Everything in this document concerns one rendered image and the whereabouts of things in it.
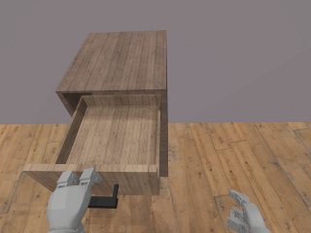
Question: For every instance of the cabinet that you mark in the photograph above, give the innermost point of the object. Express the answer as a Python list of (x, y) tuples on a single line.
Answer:
[(120, 63)]

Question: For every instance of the handle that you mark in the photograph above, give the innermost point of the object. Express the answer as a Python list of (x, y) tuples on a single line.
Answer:
[(105, 202)]

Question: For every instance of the drawer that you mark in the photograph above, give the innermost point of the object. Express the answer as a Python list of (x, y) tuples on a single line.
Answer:
[(118, 135)]

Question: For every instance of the right robot hand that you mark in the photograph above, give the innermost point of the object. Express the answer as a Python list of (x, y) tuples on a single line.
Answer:
[(250, 216)]

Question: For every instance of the left robot hand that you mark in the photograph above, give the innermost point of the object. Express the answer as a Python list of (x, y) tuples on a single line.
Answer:
[(68, 203)]

